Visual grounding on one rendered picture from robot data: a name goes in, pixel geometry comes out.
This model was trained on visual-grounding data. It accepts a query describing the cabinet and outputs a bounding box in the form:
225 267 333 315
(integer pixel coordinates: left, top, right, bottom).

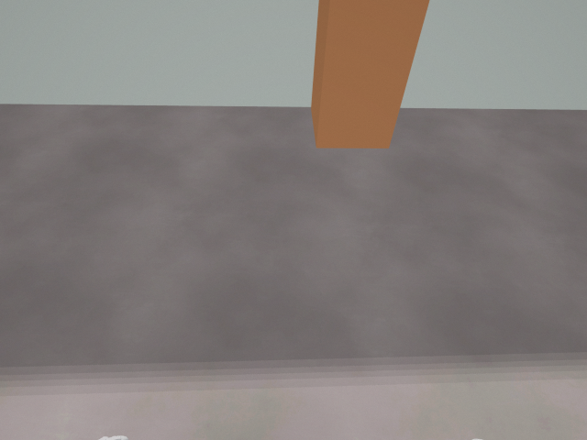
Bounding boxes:
311 0 429 149

